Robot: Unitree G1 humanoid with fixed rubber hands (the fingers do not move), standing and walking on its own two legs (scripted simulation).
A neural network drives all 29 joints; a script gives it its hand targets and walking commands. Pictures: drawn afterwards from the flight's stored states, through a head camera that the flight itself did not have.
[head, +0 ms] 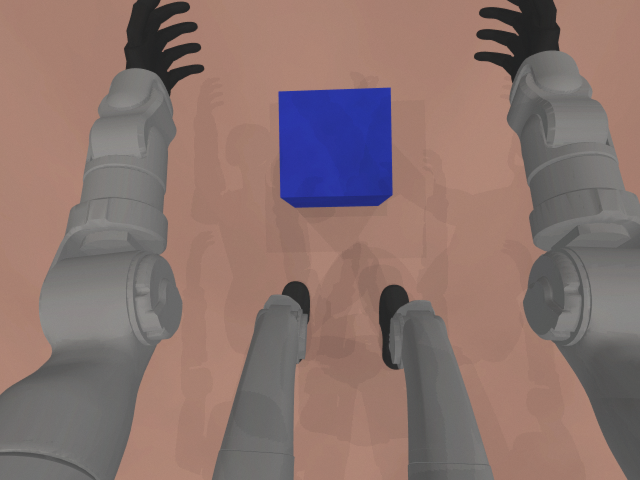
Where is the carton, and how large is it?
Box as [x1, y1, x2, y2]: [278, 88, 392, 207]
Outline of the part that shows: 390,88 278,91 280,197 295,207 378,205 392,194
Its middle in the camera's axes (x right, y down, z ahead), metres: +0.03 -0.18 +0.85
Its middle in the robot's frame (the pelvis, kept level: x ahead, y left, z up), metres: +0.53 +0.04 -0.52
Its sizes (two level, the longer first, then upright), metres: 0.210 0.200 0.250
